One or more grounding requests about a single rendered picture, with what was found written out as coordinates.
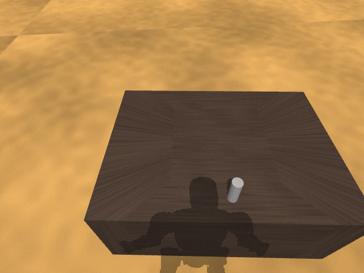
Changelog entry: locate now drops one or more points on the can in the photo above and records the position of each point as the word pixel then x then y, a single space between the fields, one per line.
pixel 235 189

